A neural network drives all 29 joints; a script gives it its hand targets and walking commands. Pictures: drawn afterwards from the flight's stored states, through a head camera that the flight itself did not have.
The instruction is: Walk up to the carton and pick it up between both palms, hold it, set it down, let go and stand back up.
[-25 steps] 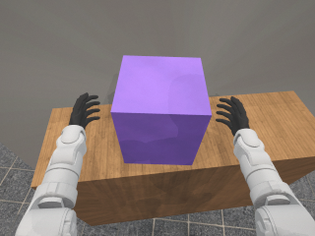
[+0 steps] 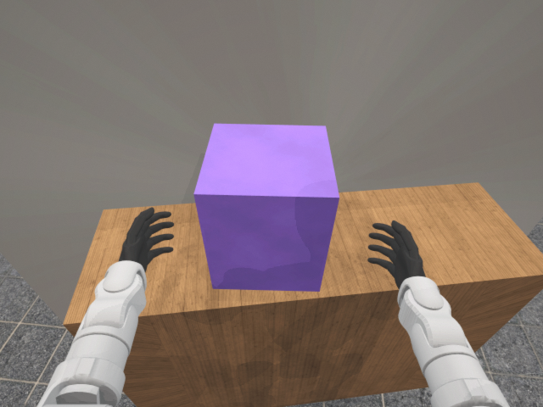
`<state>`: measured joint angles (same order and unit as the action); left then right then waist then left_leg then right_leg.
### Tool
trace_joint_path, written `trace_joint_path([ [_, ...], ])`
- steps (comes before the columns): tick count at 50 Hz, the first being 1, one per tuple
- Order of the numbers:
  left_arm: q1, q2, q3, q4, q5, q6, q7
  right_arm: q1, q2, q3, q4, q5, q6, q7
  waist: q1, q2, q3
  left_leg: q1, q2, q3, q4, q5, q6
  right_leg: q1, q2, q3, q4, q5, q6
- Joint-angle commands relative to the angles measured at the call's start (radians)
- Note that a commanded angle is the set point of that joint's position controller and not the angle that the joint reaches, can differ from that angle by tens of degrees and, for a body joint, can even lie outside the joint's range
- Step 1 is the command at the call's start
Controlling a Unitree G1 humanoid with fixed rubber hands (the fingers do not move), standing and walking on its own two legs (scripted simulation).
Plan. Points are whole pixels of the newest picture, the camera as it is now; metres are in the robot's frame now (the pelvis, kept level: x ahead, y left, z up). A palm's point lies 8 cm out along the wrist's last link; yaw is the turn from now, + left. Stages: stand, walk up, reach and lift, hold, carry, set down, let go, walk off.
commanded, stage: set down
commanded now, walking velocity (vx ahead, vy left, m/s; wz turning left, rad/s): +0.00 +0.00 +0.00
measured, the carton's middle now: (267, 209) +0.49 +0.02 +0.03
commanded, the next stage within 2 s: none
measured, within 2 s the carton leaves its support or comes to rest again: neither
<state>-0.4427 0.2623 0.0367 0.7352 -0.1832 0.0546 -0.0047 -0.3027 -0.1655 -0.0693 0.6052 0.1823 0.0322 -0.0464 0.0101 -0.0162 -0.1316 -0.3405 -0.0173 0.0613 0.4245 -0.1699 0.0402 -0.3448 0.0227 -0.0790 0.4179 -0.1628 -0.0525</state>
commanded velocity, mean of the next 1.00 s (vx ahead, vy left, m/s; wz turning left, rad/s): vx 0.00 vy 0.00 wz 0.00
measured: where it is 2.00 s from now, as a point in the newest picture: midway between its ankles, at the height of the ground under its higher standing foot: outside the picture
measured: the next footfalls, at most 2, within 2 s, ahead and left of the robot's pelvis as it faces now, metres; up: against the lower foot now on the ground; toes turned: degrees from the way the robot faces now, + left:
none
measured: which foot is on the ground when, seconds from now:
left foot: down 0.00-1.00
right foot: down 0.00-1.00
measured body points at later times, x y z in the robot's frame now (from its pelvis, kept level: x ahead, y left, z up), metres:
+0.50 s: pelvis -0.01 +0.00 +0.00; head +0.02 +0.03 +0.45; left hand +0.48 +0.21 +0.25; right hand +0.47 -0.17 +0.23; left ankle +0.03 +0.09 -0.74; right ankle +0.03 -0.09 -0.74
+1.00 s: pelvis +0.03 -0.03 +0.00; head +0.13 -0.02 +0.44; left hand +0.37 +0.19 +0.02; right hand +0.36 -0.20 +0.02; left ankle +0.03 +0.09 -0.74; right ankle +0.03 -0.09 -0.74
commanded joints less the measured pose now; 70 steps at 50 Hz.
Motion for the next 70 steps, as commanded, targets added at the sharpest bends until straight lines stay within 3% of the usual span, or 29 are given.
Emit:
trace_joint_path([
  [1,-1.288,0.278,-0.183,0.263,-0.251,-0.017,0.080,-1.279,-0.245,-0.170,0.064,-0.041,0.091,0.066,-0.016,-0.261,-0.322,-0.374,-0.006,-0.106,0.113,-0.292,0.038,0.117,-0.180,0.364,0.021,-0.701,-0.116],
  [2,-1.191,0.236,-0.215,0.235,-0.305,-0.021,0.093,-1.139,-0.194,-0.128,0.049,-0.032,0.098,0.045,0.025,-0.319,-0.462,-0.049,-0.017,-0.112,0.205,-0.128,0.056,-0.064,-0.243,0.389,0.022,-0.697,-0.143],
  [3,-1.209,0.214,-0.247,0.158,-0.374,-0.017,0.124,-1.137,-0.129,-0.149,0.018,-0.060,0.108,0.034,0.023,-0.156,-0.692,-0.057,0.031,-0.106,0.165,-0.076,0.064,-0.076,-0.209,0.366,0.077,-0.550,-0.094],
  [4,-1.273,0.200,-0.272,0.088,-0.414,-0.016,0.169,-1.246,-0.112,-0.203,0.026,-0.103,0.112,0.056,0.019,-0.037,-0.880,-0.300,0.070,-0.073,0.093,-0.134,0.056,0.064,-0.116,0.258,0.158,-0.363,-0.010],
  [5,-1.318,0.210,-0.279,0.064,-0.406,-0.011,0.196,-1.328,-0.179,-0.226,0.081,-0.124,0.107,0.087,0.006,-0.054,-0.981,-0.354,0.066,-0.061,0.100,-0.175,0.046,0.054,-0.074,0.166,0.209,-0.205,0.019],
  [6,-1.375,0.260,-0.283,0.112,-0.388,0.012,0.203,-1.397,-0.249,-0.230,0.135,-0.109,0.129,0.100,-0.005,-0.002,-1.007,-0.305,0.060,-0.069,0.108,-0.231,0.022,-0.009,-0.059,0.156,0.224,-0.208,0.013],
  [9,-1.576,0.334,-0.341,0.436,-0.398,0.231,0.201,-1.511,-0.330,-0.202,0.410,-0.085,0.315,0.086,-0.007,0.171,-0.545,-0.424,0.050,-0.071,0.047,-0.427,-0.034,0.084,-0.023,0.156,0.202,-0.265,-0.062],
  [13,-1.611,0.238,-0.331,0.481,-0.345,0.262,0.163,-1.490,-0.317,-0.207,0.542,-0.060,0.337,0.036,-0.001,0.251,-0.559,-0.295,0.060,-0.046,0.017,-0.291,-0.081,0.068,-0.026,0.122,0.123,-0.092,-0.039],
  [15,-1.541,0.289,-0.286,0.513,-0.266,0.238,0.143,-1.427,-0.328,-0.189,0.612,-0.080,0.333,0.018,-0.041,0.268,-0.575,-0.174,0.055,-0.061,-0.007,-0.120,-0.106,0.111,-0.029,0.085,0.074,0.057,-0.031],
  [16,-1.616,0.286,-0.206,0.527,-0.184,0.231,0.128,-1.540,-0.382,-0.226,0.780,-0.033,0.324,0.023,-0.116,0.318,-0.494,-0.026,0.074,-0.093,-0.048,-0.067,-0.111,-0.054,-0.026,0.047,-0.001,-0.037,-0.034],
  [18,-1.550,0.273,-0.166,0.520,-0.120,0.218,0.101,-1.471,-0.405,-0.200,0.851,-0.010,0.302,0.030,-0.107,0.336,-0.455,0.237,0.091,-0.108,-0.032,0.102,-0.140,-0.119,0.003,0.010,-0.060,-0.005,-0.020],
  [19,-1.504,0.257,-0.153,0.525,-0.108,0.209,0.088,-1.451,-0.402,-0.179,0.843,0.005,0.287,0.031,-0.096,0.303,-0.451,0.300,0.095,-0.114,-0.022,0.172,-0.148,-0.108,0.013,0.006,-0.080,0.021,-0.012],
  [23,-1.165,0.223,-0.079,0.573,-0.054,0.163,0.031,-1.248,-0.344,-0.086,0.705,0.037,0.223,0.014,-0.059,0.153,-0.434,0.222,0.055,-0.080,-0.075,0.294,-0.109,0.191,0.008,0.022,-0.115,0.212,0.030],
  [25,-1.039,0.233,-0.044,0.507,-0.027,0.137,0.005,-1.182,-0.317,-0.042,0.577,0.071,0.186,0.000,-0.037,0.089,-0.424,0.168,0.033,-0.060,-0.100,0.344,-0.096,0.330,0.013,0.030,-0.114,0.287,0.046],
  [26,-0.916,0.201,-0.030,0.452,-0.002,0.123,-0.007,-1.077,-0.288,-0.009,0.528,0.083,0.159,-0.004,-0.027,0.067,-0.402,0.182,0.029,-0.065,-0.108,0.391,-0.093,0.385,0.019,0.034,-0.109,0.337,0.046],
  [31,-0.791,0.223,0.040,0.021,0.026,0.045,-0.018,-0.953,-0.252,0.052,0.142,0.138,0.040,-0.018,0.017,0.039,-0.466,0.259,0.006,-0.041,-0.063,0.518,-0.088,0.405,0.037,0.033,-0.086,0.409,0.070],
  [34,-0.715,0.241,0.060,-0.292,-0.006,-0.004,-0.001,-0.858,-0.261,0.052,-0.136,0.141,-0.031,-0.026,0.015,0.023,-0.585,0.279,0.000,-0.043,-0.018,0.582,-0.085,0.410,0.040,0.039,-0.044,0.509,0.087],
  [38,-0.483,0.265,0.087,-0.623,-0.058,-0.007,0.003,-0.652,-0.249,0.084,-0.496,0.137,-0.111,-0.054,-0.003,-0.062,-0.724,0.096,-0.009,-0.051,0.003,0.560,-0.052,0.573,0.002,0.100,0.059,0.815,0.139],
  [41,-0.213,0.245,0.124,-0.726,-0.053,0.008,-0.007,-0.369,-0.203,0.114,-0.585,0.127,-0.161,-0.075,-0.001,-0.103,-0.701,-0.068,-0.020,-0.064,-0.035,0.442,-0.026,0.683,-0.047,0.150,0.129,0.981,0.152],
  [45,-0.038,0.247,0.140,-0.782,-0.051,-0.029,-0.006,-0.136,-0.181,0.095,-0.641,0.112,-0.177,-0.086,-0.013,-0.059,-0.762,-0.137,-0.028,-0.059,-0.074,0.358,-0.026,0.717,-0.093,0.198,0.137,1.041,0.125],
  [47,0.082,0.227,0.140,-0.766,-0.041,-0.025,-0.013,-0.014,-0.154,0.104,-0.615,0.104,-0.164,-0.099,-0.021,-0.038,-0.717,-0.137,-0.028,-0.059,-0.093,0.339,-0.022,0.718,-0.103,0.208,0.123,1.048,0.114],
  [48,0.002,0.251,0.155,-0.749,-0.043,-0.013,-0.015,-0.087,-0.177,0.081,-0.621,0.099,-0.146,-0.107,-0.018,-0.008,-0.719,-0.130,-0.030,-0.049,-0.106,0.313,-0.022,0.677,-0.107,0.208,0.109,1.003,0.108],
  [51,0.094,0.229,0.156,-0.766,-0.044,0.027,-0.029,0.002,-0.152,0.108,-0.617,0.126,-0.105,-0.114,-0.006,0.036,-0.615,-0.018,-0.019,-0.057,-0.105,0.361,-0.023,0.607,-0.088,0.191,0.068,0.907,0.097],
  [56,0.100,0.167,0.138,-0.657,-0.021,0.035,-0.049,0.030,-0.114,0.118,-0.518,0.127,-0.057,-0.096,0.015,0.063,-0.321,0.102,0.005,-0.063,-0.120,0.274,-0.029,0.416,-0.067,0.165,-0.050,0.507,0.064],
  [57,-0.083,0.283,0.234,-0.887,-0.044,0.055,-0.032,-0.190,-0.163,0.155,-0.889,0.143,-0.058,-0.098,0.066,0.027,-0.473,0.078,-0.007,-0.045,-0.064,0.216,-0.041,0.531,-0.114,0.210,-0.008,0.459,0.091],
  [58,0.052,0.240,0.174,-0.783,-0.067,0.078,-0.017,-0.064,-0.123,0.139,-0.779,0.140,-0.009,-0.094,0.037,0.031,-0.329,0.062,0.013,-0.065,-0.125,0.155,-0.024,0.467,-0.102,0.207,-0.003,0.441,0.098],
  [59,-0.019,0.229,0.189,-0.785,-0.077,0.089,-0.019,-0.117,-0.127,0.114,-0.774,0.140,0.017,-0.086,0.058,0.010,-0.320,0.088,0.015,-0.046,-0.120,0.142,-0.021,0.436,-0.091,0.197,-0.034,0.310,0.078],
  [64,0.033,0.142,0.123,-0.485,-0.039,0.045,-0.050,-0.003,-0.079,0.038,-0.506,0.061,0.093,-0.063,0.038,0.020,-0.003,0.200,0.044,-0.066,-0.151,0.043,-0.003,0.207,-0.072,0.174,-0.179,-0.095,0.008],
  [70,0.062,0.108,0.022,-0.352,-0.023,-0.153,-0.004,0.028,-0.074,-0.015,-0.366,0.004,-0.004,-0.022,0.010,0.050,0.039,0.207,0.047,-0.104,-0.133,0.027,-0.020,0.127,-0.052,0.155,-0.189,-0.131,-0.015],
])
